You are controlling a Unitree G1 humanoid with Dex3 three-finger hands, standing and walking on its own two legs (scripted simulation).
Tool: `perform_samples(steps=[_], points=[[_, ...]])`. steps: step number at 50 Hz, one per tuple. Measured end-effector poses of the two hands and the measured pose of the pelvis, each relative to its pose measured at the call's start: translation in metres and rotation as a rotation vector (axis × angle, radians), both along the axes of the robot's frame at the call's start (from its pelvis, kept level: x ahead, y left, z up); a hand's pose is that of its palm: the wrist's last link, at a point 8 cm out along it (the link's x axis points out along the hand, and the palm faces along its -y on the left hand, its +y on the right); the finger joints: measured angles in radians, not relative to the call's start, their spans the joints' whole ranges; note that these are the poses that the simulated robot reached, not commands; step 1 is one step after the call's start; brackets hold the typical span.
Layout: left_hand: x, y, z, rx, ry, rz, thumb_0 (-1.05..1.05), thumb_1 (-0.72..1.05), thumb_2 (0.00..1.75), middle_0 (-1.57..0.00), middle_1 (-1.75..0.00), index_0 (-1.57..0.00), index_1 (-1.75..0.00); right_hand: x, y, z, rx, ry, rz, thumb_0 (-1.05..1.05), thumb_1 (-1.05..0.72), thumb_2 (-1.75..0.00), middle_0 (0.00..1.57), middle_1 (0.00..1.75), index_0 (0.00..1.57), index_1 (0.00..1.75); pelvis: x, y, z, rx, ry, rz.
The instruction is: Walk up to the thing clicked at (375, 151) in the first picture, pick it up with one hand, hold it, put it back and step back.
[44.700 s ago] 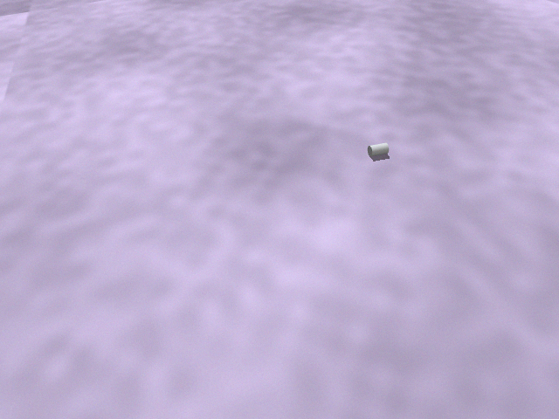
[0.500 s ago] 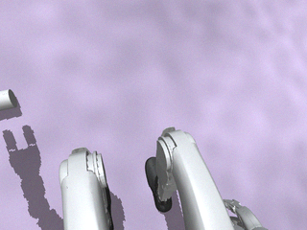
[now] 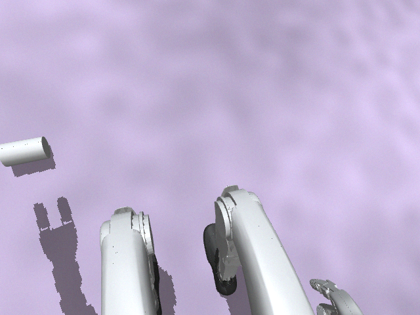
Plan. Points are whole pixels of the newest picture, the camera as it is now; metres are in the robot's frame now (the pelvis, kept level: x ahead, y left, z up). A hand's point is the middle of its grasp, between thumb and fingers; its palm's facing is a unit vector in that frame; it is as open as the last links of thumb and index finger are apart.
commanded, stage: withdraw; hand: left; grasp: from above
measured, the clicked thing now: (25, 151) +0.51 +0.40 -0.39
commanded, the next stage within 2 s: go down in 0.18 s
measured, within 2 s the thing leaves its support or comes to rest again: neither
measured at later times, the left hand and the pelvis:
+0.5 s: hand out of the picture +0.49 +0.38 -0.14, palm faces -0.43 -0.07 -0.90, open 13.4 cm; pelvis +0.00 +0.00 -0.04, yaw -1 degrees
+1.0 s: hand out of the picture +0.49 +0.40 -0.06, palm faces -0.44 -0.09 -0.89, open 13.2 cm; pelvis +0.00 +0.00 +0.00, yaw +0 degrees
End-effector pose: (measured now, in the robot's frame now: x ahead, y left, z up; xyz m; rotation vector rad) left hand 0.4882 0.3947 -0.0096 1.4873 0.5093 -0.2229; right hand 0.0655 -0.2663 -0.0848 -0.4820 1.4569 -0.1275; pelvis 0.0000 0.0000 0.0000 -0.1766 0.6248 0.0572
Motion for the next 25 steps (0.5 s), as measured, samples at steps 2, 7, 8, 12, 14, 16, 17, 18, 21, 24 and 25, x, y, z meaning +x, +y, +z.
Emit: perform_samples(steps=[2, 7, 8, 12, 14, 16, 17, 18, 21, 24, 25], points=[[-0.001, 0.0, 0.003, -0.001, 0.01, -0.004, 0.0, -0.38, 0.87, -0.18, -0.96, -0.21, -0.93, 0.001, 0.0, 0.002, 0.001, -0.006, 0.003, 0.0, -0.9, -0.9, 0.21, 0.3, 0.2, 0.3, 0.0, 0.0, 0.002, 0.002, -0.001, 0.001], [-0.003, -0.002, 0.003, -0.008, 0.021, -0.024, 0.0, -0.37, 0.86, -0.19, -0.94, -0.21, -0.91, 0.003, -0.001, 0.001, 0.007, -0.009, 0.013, 0.0, -0.9, -0.9, 0.21, 0.3, 0.2, 0.3, 0.0, -0.001, 0.003, 0.007, -0.003, 0.0], [-0.004, -0.002, 0.002, -0.009, 0.016, -0.027, 0.0, -0.38, 0.86, -0.19, -0.94, -0.21, -0.91, 0.003, -0.001, 0.0, 0.009, -0.007, 0.014, 0.0, -0.9, -0.9, 0.21, 0.3, 0.2, 0.3, 0.0, -0.002, 0.002, 0.008, -0.004, 0.0], [-0.004, -0.002, -0.005, -0.011, 0.001, -0.028, 0.0, -0.41, 0.88, -0.18, -0.94, -0.2, -0.91, 0.002, -0.001, -0.006, 0.014, 0.0, 0.022, 0.0, -0.91, -0.9, 0.21, 0.3, 0.2, 0.3, -0.001, -0.003, -0.002, 0.01, -0.006, -0.001], [-0.004, -0.003, -0.012, -0.007, 0.003, -0.026, 0.0, -0.42, 0.89, -0.18, -0.93, -0.19, -0.91, 0.001, -0.002, -0.01, 0.015, 0.005, 0.026, 0.0, -0.91, -0.9, 0.21, 0.3, 0.2, 0.3, -0.001, -0.003, -0.006, 0.01, -0.006, -0.002], [-0.004, -0.003, -0.022, -0.003, 0.009, -0.027, 0.0, -0.42, 0.9, -0.18, -0.93, -0.19, -0.91, -0.001, -0.002, -0.014, 0.015, 0.012, 0.03, 0.0, -0.91, -0.9, 0.21, 0.3, 0.2, 0.3, -0.001, -0.003, -0.012, 0.008, -0.007, -0.004], [-0.003, -0.004, -0.028, -0.003, 0.011, -0.027, 0.0, -0.42, 0.9, -0.18, -0.93, -0.19, -0.91, -0.002, -0.003, -0.017, 0.014, 0.017, 0.032, 0.0, -0.91, -0.9, 0.21, 0.3, 0.2, 0.3, -0.002, -0.003, -0.014, 0.007, -0.007, -0.005], [-0.002, -0.005, -0.034, -0.002, 0.011, -0.029, 0.0, -0.42, 0.89, -0.18, -0.93, -0.19, -0.91, -0.003, -0.003, -0.019, 0.014, 0.022, 0.034, 0.0, -0.91, -0.9, 0.21, 0.3, 0.2, 0.3, -0.002, -0.004, -0.018, 0.005, -0.008, -0.005], [0.001, -0.007, -0.052, 0.002, 0.009, -0.033, 0.0, -0.4, 0.87, -0.18, -0.95, -0.2, -0.92, -0.006, -0.004, -0.027, 0.011, 0.041, 0.038, 0.0, -0.9, -0.9, 0.21, 0.3, 0.2, 0.3, -0.002, -0.004, -0.027, 0.0, -0.009, -0.005], [0.005, -0.009, -0.068, 0.004, -0.006, -0.033, 0.0, -0.39, 0.86, -0.17, -0.96, -0.2, -0.93, -0.011, -0.005, -0.034, 0.009, 0.062, 0.037, 0.0, -0.9, -0.9, 0.21, 0.3, 0.2, 0.3, -0.002, -0.004, -0.036, -0.005, -0.011, -0.007], [0.006, -0.01, -0.072, 0.004, -0.015, -0.03, 0.0, -0.39, 0.87, -0.17, -0.96, -0.2, -0.93, -0.012, -0.005, -0.036, 0.008, 0.068, 0.036, 0.0, -0.9, -0.9, 0.21, 0.3, 0.2, 0.3, -0.002, -0.004, -0.039, -0.007, -0.011, -0.008]])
